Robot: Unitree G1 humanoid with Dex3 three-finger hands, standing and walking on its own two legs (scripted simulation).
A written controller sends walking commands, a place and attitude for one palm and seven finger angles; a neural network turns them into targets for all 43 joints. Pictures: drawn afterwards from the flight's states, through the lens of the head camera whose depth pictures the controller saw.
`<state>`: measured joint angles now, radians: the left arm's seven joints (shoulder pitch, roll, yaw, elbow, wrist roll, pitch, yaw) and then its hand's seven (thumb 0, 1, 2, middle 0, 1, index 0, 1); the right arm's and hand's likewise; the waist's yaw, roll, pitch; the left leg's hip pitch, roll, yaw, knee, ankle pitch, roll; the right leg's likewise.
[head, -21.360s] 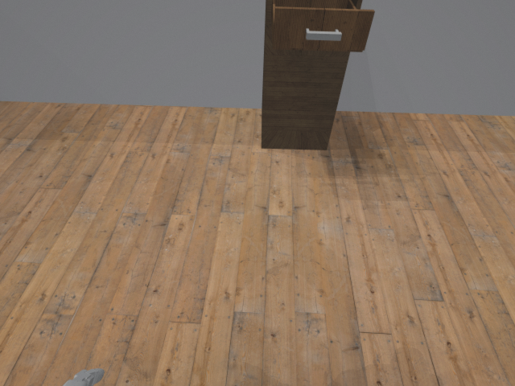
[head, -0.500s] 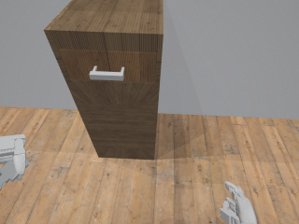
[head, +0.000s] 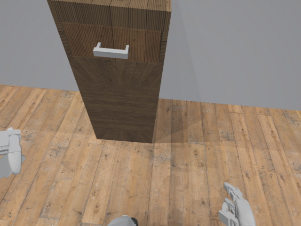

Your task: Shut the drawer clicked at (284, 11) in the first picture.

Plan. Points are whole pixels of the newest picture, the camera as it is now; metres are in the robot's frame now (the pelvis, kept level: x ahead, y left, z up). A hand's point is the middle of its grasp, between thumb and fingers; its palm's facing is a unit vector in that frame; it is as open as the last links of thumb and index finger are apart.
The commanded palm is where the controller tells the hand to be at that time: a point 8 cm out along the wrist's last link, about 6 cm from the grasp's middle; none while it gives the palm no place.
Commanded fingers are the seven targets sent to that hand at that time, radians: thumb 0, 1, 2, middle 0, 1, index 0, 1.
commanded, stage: step back with the hand held close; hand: left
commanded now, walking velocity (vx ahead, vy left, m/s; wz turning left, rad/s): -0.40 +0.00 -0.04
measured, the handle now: (112, 49) +0.70 +0.20 +0.05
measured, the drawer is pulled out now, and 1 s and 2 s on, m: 0.00 0.00 0.00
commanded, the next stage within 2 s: stop stepping back and stand still in 0.30 s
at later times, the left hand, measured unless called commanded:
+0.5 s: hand out of the picture +0.09 +0.28 +0.18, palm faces +0.35 -0.85 -0.39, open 3.3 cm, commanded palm +0.03 +0.31 +0.19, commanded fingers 0.00 0.90 0.90 -1.40 -1.60 -1.40 -1.60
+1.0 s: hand out of the picture +0.04 +0.27 +0.18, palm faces +0.34 -0.88 -0.33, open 3.3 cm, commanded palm -0.03 +0.31 +0.19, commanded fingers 0.00 0.90 0.90 -1.40 -1.60 -1.40 -1.60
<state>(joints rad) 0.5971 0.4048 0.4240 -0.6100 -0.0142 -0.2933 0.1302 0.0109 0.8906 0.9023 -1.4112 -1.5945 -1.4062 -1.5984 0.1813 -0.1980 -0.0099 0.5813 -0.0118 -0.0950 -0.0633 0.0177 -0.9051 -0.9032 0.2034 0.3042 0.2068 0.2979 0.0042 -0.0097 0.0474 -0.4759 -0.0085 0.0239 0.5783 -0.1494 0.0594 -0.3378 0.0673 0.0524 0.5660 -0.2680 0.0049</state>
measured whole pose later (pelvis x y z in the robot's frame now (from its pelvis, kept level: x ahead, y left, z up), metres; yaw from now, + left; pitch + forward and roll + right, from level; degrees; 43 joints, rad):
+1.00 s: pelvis -0.18 +0.04 +0.01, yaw -5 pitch -3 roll -1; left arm 0.53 0.37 0.36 -0.53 -0.03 -0.15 0.16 0.01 0.89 0.90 -1.41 -1.59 -1.41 -1.60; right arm 0.28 -0.19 0.02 0.66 -0.01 -0.13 -0.08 0.02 -0.91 -0.90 0.20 0.30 0.20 0.30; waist -0.04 -0.05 -0.03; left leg -0.29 -0.02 0.06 0.49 -0.16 0.07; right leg -0.34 0.02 -0.03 0.87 -0.46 -0.01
